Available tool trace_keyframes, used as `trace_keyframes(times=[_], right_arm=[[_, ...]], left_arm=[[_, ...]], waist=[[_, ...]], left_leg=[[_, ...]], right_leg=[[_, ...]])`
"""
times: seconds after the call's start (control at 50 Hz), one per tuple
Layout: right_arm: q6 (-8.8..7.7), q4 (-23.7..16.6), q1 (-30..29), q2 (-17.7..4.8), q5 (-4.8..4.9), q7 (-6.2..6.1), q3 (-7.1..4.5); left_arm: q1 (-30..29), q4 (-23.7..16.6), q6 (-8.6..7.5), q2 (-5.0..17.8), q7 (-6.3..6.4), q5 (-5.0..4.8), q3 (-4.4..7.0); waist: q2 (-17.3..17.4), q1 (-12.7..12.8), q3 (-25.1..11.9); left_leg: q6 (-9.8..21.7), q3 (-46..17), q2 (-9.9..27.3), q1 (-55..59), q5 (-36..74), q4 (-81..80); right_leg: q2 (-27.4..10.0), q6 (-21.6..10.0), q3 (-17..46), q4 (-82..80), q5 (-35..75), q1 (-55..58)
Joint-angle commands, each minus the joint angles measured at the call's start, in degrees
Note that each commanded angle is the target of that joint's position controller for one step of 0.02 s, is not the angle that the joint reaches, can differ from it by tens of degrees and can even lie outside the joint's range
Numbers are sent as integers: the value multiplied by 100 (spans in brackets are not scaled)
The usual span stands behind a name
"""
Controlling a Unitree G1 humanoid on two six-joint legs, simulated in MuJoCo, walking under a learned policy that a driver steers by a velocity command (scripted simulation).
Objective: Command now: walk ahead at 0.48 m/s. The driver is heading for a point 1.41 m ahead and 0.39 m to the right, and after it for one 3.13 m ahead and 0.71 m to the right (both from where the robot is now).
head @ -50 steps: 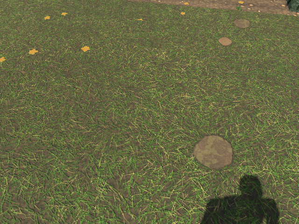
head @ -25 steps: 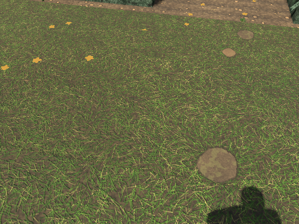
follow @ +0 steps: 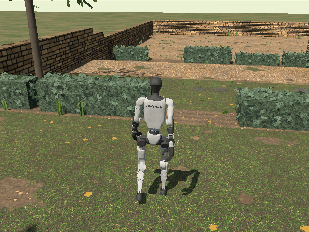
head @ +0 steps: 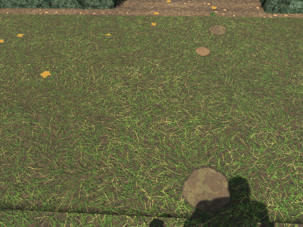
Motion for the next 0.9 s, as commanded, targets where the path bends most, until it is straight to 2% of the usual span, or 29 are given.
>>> trace_keyframes(times=[0.02, 0.04, 0.06, 0.08, 0.1, 0.12, 0.14, 0.18, 0.22, 0.26, 0.32, 0.38, 0.4, 0.42, 0.44, 0.46, 0.48, 0.5, 0.54, 0.56, 0.62, 0.66, 0.68, 0.7, 0.72, 0.76, 0.82, 0.86, 0.9], right_arm=[[-128, -787, -418, -550, 180, 381, -131], [-279, -1248, -1425, -722, 285, 342, -199], [-311, -1307, -1753, -770, 189, 232, -203], [-301, -1251, -1806, -808, 103, 101, -293], [-264, -1322, -1963, -517, -45, -36, -218], [-188, -1238, -1995, -210, -85, -18, -161], [-93, -1250, -1995, -230, -85, 45, -183], [1, -1437, -2104, -334, 63, 74, -112], [48, -1581, -2503, -375, 67, 50, 1], [46, -1671, -2944, -706, 103, 18, -37], [-8, -1832, -3750, -1070, 128, 14, -165], [-100, -1893, -3995, -1337, 233, -39, -329], [-160, -1795, -3619, -1500, 307, -65, -425], [-220, -1491, -2506, -1843, 366, -60, -551], [-191, -1203, -943, -1890, 387, -57, -561], [-179, -792, -43, -1744, 183, -118, -587], [-291, -849, -820, -1784, 126, -177, -636], [-315, -980, -1664, -1502, 207, -251, -591], [-334, -1040, -2210, -669, 314, -394, -344], [-361, -1054, -2314, -543, 308, -417, -311], [-466, -958, -2137, -669, 166, -362, -380], [-468, -701, -1588, -740, -14, -258, -393], [-474, -657, -1468, -646, -36, -216, -360], [-439, -614, -1378, -701, -158, -221, -371], [-432, -616, -1397, -645, -201, -212, -340], [-490, -473, -1124, -326, -160, -367, -174], [-488, -56, -64, -475, -138, -436, -111], [-486, -99, -172, -450, -103, -358, -44], [-436, -177, -334, -388, -113, -297, 20]], left_arm=[[4466, 1266, 35, 1612, -142, 62, 495], [3708, 1125, 26, 1629, -106, 81, 529], [2732, 812, 55, 1034, -67, 85, 341], [2204, 601, 81, 514, -91, 115, 147], [1719, 371, -41, -71, -24, 76, -73], [1485, 306, -111, -209, 11, -38, -147], [1595, 356, -178, 37, 34, -144, -119], [1512, 390, -294, 414, -15, -119, -60], [1654, 433, -323, 788, -178, -76, 67], [1817, 478, -277, 867, -228, -46, 112], [2378, 684, -160, 719, -164, 44, 67], [2451, 717, -72, 978, -91, -11, 165], [2394, 676, -88, 1036, -90, 16, 194], [2594, 612, -149, 757, -106, 76, 153], [3166, 574, -242, 136, -245, 193, -92], [2287, 512, -201, 491, -337, -34, 38], [1685, 360, -230, 568, -223, -173, 112], [1578, 376, -238, 674, -43, -133, 157], [1728, 337, -177, 170, 115, 64, 41], [1778, 328, -123, -44, 118, 62, 9], [1589, 245, -99, 92, -79, -89, 62], [1199, 90, -31, 105, -191, -60, 75], [1030, -11, 1, 95, -216, -52, 63], [1479, 147, 15, -14, -303, 1, 13], [1546, 154, 22, 90, -354, 5, 34], [951, -129, -21, 249, -295, 85, 66], [238, -358, 23, 141, -226, -20, 43], [-77, -440, 14, 12, -254, -59, -8], [-6, -487, 87, 73, -322, -33, -5]], waist=[[-703, 2027, -1774], [-143, 1903, -731], [740, 1561, 115], [667, 1152, 441], [614, 688, 728], [522, 579, 1121], [240, 510, 1016], [176, 387, 765], [235, 480, 605], [398, 605, 575], [298, 896, 593], [193, 788, 511], [164, 594, 238], [679, 395, -694], [1785, -65, -2055], [1186, -551, -1457], [938, -256, -190], [795, 88, 230], [638, 593, 70], [582, 747, 148], [467, 674, 384], [640, 522, 433], [591, 543, 449], [698, 634, 430], [623, 649, 501], [416, 478, 686], [686, 107, 849], [669, 98, 956], [743, 242, 1173]], left_leg=[[-139, -543, -467, -5410, -119, 4574], [50, -379, 24, -6633, 563, 4401], [324, -577, 754, -6265, 1645, 3120], [435, -597, 981, -5325, 2154, 2334], [620, -856, 1332, -4497, 3316, 800], [704, -758, 1511, -3847, 3707, -549], [649, -414, 1359, -3411, 3779, -1077], [503, -256, 1275, -2715, 4004, -2393], [377, -339, 1129, -2626, 4540, -3045], [406, -353, 991, -3010, 5069, -3378], [439, -194, 794, -3300, 5115, -3740], [544, 208, 469, -2547, 4854, -4145], [712, 261, 392, -1479, 5020, -3943], [1212, -195, 716, 614, 5657, -3516], [2421, -2864, 2300, 3323, 4446, -4467], [2005, -3882, 2408, 2998, 2757, -5350], [1570, -3252, 2288, 1560, 1927, -5669], [1472, -2645, 2194, 444, 2337, -5847], [1384, -1808, 2086, -580, 3744, -6118], [1295, -1461, 1993, -897, 4036, -6266], [1215, -455, 1769, -1108, 4446, -6511], [1232, -30, 1749, -1014, 4809, -6467], [1244, 103, 1767, -1023, 4940, -6444], [1243, 200, 1765, -1108, 5023, -6217], [1296, 220, 1850, -1045, 4949, -6094], [1259, 107, 1964, -31, 4742, -5749], [1289, 91, 2140, 1067, 5009, -5433], [1073, 752, 1630, 6, 4625, -5423], [1021, 776, 1720, -614, 4142, -5299]], right_leg=[[-1776, -2227, 2446, 1656, 4192, 6737], [-1914, -2024, 2540, 856, 1474, 5637], [-1739, -1631, 2157, 105, -415, 3834], [-1521, -1680, 1958, -285, -349, 2246], [-1286, -1534, 1725, -742, -50, 1022], [-1115, -1518, 1319, -1200, -17, -156], [-819, -1524, 1045, -1225, -323, -449], [-748, -1488, 933, -1225, 200, -891], [-886, -1462, 984, -1144, 990, -438], [-877, -1353, 865, -878, 1215, 277], [-756, -1101, 701, -587, 1152, 1234], [-702, -806, 509, -92, 1886, 1689], [-483, -573, 252, 436, 2514, 1300], [75, -177, -126, 1797, 1770, 292], [905, 209, -143, 3721, -1674, -1835], [862, -48, 508, 5011, -3371, -2764], [531, -295, 799, 5280, -2962, -3094], [185, -321, 777, 5187, -2519, -2687], [-254, -295, 928, 4801, -1905, -1690], [-305, -236, 926, 4651, -1829, -1451], [-265, -49, 736, 4014, -1186, -1665], [-274, -15, 619, 3705, -492, -1843], [-253, -37, 589, 3494, -115, -1878], [-225, -63, 632, 4075, 415, -1756], [-224, -89, 743, 4156, 585, -2020], [-348, -90, 1251, 3219, 1370, -3114], [-283, 5, 1144, 2434, 1966, -3887], [-203, -98, 547, 1561, 2942, -2564], [-222, -190, 473, 1717, 2761, -1907]])
Keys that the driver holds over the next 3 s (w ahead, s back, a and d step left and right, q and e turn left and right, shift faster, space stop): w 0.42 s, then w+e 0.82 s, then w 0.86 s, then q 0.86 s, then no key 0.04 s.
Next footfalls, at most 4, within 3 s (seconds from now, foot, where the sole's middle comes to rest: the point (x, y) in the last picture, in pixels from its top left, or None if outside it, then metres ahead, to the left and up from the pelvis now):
0.40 left None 0.44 0.13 -0.79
1.16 right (185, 187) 0.79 -0.24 -0.96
1.56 left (163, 135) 1.16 -0.18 -0.96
2.16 right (206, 127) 1.20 -0.47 -0.96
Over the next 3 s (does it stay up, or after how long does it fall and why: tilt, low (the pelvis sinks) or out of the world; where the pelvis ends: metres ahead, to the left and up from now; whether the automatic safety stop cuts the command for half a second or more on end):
stays up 1.47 -0.46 -0.35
